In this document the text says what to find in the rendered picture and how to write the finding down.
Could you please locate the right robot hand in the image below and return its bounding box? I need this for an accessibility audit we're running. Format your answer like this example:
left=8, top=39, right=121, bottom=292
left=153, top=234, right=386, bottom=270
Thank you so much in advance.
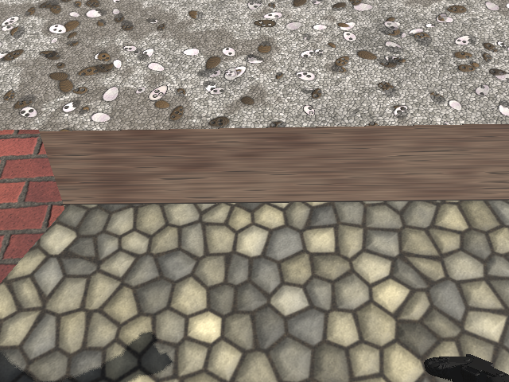
left=424, top=354, right=509, bottom=382

